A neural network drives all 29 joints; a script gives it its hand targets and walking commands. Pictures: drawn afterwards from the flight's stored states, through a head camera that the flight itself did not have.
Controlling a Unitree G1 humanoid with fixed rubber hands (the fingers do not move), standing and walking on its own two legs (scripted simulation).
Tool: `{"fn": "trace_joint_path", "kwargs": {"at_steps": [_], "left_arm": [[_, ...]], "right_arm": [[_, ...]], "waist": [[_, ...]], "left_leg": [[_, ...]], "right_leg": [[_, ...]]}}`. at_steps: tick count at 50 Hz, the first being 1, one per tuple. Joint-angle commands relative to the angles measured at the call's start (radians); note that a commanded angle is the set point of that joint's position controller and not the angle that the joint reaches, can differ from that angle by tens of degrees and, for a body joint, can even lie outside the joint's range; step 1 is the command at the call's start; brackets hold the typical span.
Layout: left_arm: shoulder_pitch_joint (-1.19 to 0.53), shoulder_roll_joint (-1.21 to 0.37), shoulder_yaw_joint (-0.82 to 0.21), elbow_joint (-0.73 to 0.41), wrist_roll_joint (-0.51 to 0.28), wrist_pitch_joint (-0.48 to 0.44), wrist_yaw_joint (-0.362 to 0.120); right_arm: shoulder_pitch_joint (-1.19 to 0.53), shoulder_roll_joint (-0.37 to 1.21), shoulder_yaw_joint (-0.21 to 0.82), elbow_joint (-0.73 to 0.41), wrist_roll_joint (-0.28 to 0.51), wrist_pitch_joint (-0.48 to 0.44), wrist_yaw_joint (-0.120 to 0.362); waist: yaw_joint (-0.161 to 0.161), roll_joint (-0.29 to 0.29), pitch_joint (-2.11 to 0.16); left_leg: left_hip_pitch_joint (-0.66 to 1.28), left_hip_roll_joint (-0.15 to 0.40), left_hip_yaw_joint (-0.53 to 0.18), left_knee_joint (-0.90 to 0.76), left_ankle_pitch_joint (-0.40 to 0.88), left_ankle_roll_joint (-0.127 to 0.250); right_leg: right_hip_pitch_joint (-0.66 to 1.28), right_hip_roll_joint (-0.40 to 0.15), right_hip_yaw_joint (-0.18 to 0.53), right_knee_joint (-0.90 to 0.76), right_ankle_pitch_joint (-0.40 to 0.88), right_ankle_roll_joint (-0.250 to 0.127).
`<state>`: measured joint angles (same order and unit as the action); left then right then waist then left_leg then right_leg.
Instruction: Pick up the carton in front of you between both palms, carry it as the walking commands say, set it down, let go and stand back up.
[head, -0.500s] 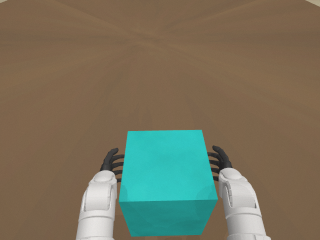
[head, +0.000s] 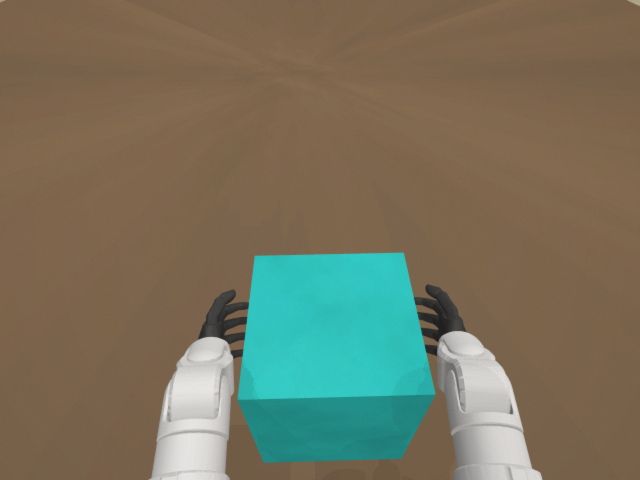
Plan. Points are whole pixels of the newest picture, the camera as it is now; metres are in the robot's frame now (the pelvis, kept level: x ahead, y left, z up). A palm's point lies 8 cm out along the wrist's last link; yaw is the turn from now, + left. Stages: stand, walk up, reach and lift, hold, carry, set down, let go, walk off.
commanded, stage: carry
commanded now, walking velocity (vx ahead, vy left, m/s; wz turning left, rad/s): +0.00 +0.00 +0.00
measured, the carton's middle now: (331, 361) +0.32 +0.00 -0.05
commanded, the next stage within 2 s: hold in 0.66 s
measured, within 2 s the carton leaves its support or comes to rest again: neither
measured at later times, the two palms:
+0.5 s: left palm (205, 353) +0.28 +0.16 +0.04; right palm (444, 347) +0.28 -0.14 +0.04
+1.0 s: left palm (174, 380) +0.25 +0.19 +0.05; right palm (413, 328) +0.31 -0.10 +0.05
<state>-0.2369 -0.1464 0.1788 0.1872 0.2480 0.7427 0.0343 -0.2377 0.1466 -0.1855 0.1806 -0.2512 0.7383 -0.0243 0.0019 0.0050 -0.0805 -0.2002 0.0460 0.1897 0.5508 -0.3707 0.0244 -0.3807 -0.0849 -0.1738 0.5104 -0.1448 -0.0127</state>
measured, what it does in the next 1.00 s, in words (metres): stands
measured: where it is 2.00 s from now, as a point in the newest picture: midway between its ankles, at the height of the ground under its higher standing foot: outside the picture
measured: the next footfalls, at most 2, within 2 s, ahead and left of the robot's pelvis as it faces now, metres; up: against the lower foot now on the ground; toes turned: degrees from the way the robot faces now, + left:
none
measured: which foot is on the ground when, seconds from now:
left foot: down 0.00-1.00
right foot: down 0.00-1.00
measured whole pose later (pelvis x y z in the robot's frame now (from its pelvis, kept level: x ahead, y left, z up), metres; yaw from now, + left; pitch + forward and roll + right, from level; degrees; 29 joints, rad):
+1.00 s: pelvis -0.01 -0.02 +0.01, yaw +12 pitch -7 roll +0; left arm -0.33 -0.16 0.28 0.36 0.31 0.66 0.00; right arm -0.34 0.17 -0.27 0.32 -0.32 0.69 -0.02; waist -0.02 0.03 0.05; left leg -0.06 -0.03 -0.07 0.44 -0.27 0.01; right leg -0.15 -0.01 0.06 0.39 -0.13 0.03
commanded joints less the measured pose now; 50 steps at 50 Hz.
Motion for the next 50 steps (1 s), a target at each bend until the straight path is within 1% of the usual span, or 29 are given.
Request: {"fn": "trace_joint_path", "kwargs": {"at_steps": [1, 8, 33, 34, 35, 36, 37, 38, 39, 40, 41, 43, 44, 45, 46, 47, 48, 50], "left_arm": [[-0.477, -0.910, -0.560, -0.070, -0.266, -0.046, -0.245], [-0.471, -0.910, -0.549, -0.058, -0.258, -0.043, -0.246], [-0.475, -0.919, -0.561, -0.068, -0.265, -0.044, -0.247], [-0.415, -0.950, -0.523, -0.021, -0.239, -0.061, -0.253], [-0.391, -0.926, -0.497, -0.032, -0.212, -0.088, -0.240], [-0.382, -0.917, -0.491, -0.032, -0.200, -0.101, -0.233], [-0.379, -0.920, -0.477, -0.015, -0.188, -0.107, -0.223], [-0.381, -0.913, -0.476, -0.008, -0.187, -0.111, -0.220], [-0.386, -0.913, -0.472, -0.004, -0.188, -0.115, -0.218], [-0.414, -0.914, -0.479, 0.004, -0.194, -0.117, -0.220], [-0.441, -0.920, -0.495, 0.000, -0.208, -0.116, -0.226], [-0.498, -0.934, -0.524, -0.003, -0.235, -0.111, -0.243], [-0.512, -0.933, -0.524, 0.005, -0.238, -0.106, -0.251], [-0.562, -0.930, -0.525, 0.023, -0.241, -0.105, -0.265], [-0.596, -0.919, -0.514, 0.057, -0.235, -0.108, -0.281], [-0.628, -0.907, -0.496, 0.095, -0.226, -0.114, -0.296], [-0.664, -0.894, -0.471, 0.137, -0.212, -0.123, -0.310], [-0.742, -0.871, -0.400, 0.233, -0.173, -0.153, -0.334]], "right_arm": [[-0.453, 0.909, 0.553, -0.047, 0.256, -0.035, 0.234], [-0.453, 0.910, 0.545, -0.036, 0.254, -0.033, 0.236], [-0.452, 0.916, 0.550, -0.042, 0.259, -0.033, 0.239], [-0.353, 0.919, 0.539, -0.066, 0.250, -0.037, 0.243], [-0.391, 0.896, 0.552, -0.114, 0.251, -0.054, 0.245], [-0.398, 0.894, 0.549, -0.118, 0.251, -0.059, 0.245], [-0.427, 0.890, 0.560, -0.115, 0.251, -0.064, 0.250], [-0.435, 0.888, 0.573, -0.109, 0.258, -0.068, 0.253], [-0.451, 0.889, 0.576, -0.103, 0.266, -0.072, 0.256], [-0.462, 0.891, 0.580, -0.095, 0.264, -0.076, 0.258], [-0.453, 0.894, 0.573, -0.080, 0.259, -0.077, 0.257], [-0.442, 0.905, 0.545, -0.046, 0.237, -0.078, 0.250], [-0.445, 0.908, 0.529, -0.028, 0.229, -0.077, 0.250], [-0.455, 0.920, 0.498, 0.004, 0.212, -0.077, 0.245], [-0.473, 0.934, 0.468, 0.041, 0.196, -0.077, 0.240], [-0.493, 0.949, 0.438, 0.084, 0.181, -0.078, 0.236], [-0.521, 0.968, 0.409, 0.129, 0.168, -0.081, 0.232], [-0.597, 0.998, 0.351, 0.219, 0.141, -0.093, 0.229]], "waist": [[-0.002, -0.004, -0.250], [-0.002, -0.001, -0.245], [-0.003, 0.002, -0.248], [-0.031, 0.143, -0.113], [0.010, 0.126, -0.158], [0.005, 0.073, -0.170], [0.030, 0.091, -0.181], [0.023, 0.057, -0.175], [0.032, 0.051, -0.174], [0.026, 0.061, -0.169], [0.009, 0.046, -0.159], [-0.021, 0.049, -0.158], [-0.034, 0.049, -0.143], [-0.060, 0.038, -0.126], [-0.071, 0.032, -0.102], [-0.080, 0.024, -0.075], [-0.081, 0.016, -0.053], [-0.072, -0.002, -0.028]], "left_leg": [[-0.026, 0.119, -0.105, -0.118, 0.195, 0.002], [-0.033, 0.119, -0.106, -0.117, 0.208, 0.004], [-0.029, 0.121, -0.104, -0.110, 0.250, 0.011], [-0.107, -0.027, -0.328, -0.232, 0.523, 0.003], [-0.024, -0.031, -0.339, -0.201, 0.625, -0.011], [0.058, -0.039, -0.340, -0.192, 0.678, -0.016], [0.109, -0.055, -0.324, -0.202, 0.636, -0.020], [0.140, -0.064, -0.324, -0.209, 0.622, -0.016], [0.159, -0.076, -0.319, -0.216, 0.604, -0.017], [0.152, -0.079, -0.315, -0.229, 0.534, -0.019], [0.145, -0.082, -0.313, -0.230, 0.515, -0.023], [0.122, -0.086, -0.312, -0.236, 0.437, -0.035], [0.138, -0.090, -0.304, -0.240, 0.393, -0.035], [0.095, -0.095, -0.301, -0.245, 0.323, -0.037], [0.057, -0.101, -0.298, -0.249, 0.250, -0.034], [0.027, -0.105, -0.295, -0.250, 0.181, -0.027], [-0.010, -0.110, -0.292, -0.250, 0.119, -0.021], [-0.084, -0.117, -0.281, -0.239, 0.014, -0.002]], "right_leg": [[0.189, -0.084, 0.098, -0.035, 0.171, -0.009], [0.186, -0.083, 0.094, -0.033, 0.171, -0.006], [0.178, -0.080, 0.081, -0.025, 0.177, 0.006], [0.490, 0.206, 0.204, -0.014, 0.267, -0.026], [0.477, 0.176, 0.245, -0.042, 0.309, -0.024], [0.421, 0.187, 0.240, -0.064, 0.308, -0.012], [0.422, 0.185, 0.235, -0.084, 0.295, -0.008], [0.401, 0.197, 0.230, -0.095, 0.287, 0.002], [0.397, 0.207, 0.226, -0.105, 0.278, 0.010], [0.411, 0.209, 0.228, -0.113, 0.240, 0.010], [0.404, 0.215, 0.227, -0.117, 0.219, 0.011], [0.417, 0.215, 0.225, -0.122, 0.175, 0.004], [0.394, 0.215, 0.224, -0.128, 0.156, 0.006], [0.407, 0.212, 0.224, -0.132, 0.128, 0.005], [0.410, 0.208, 0.223, -0.134, 0.095, 0.006], [0.403, 0.203, 0.221, -0.136, 0.056, 0.008], [0.401, 0.199, 0.218, -0.137, 0.017, 0.011], [0.407, 0.186, 0.220, -0.135, -0.062, 0.020]]}}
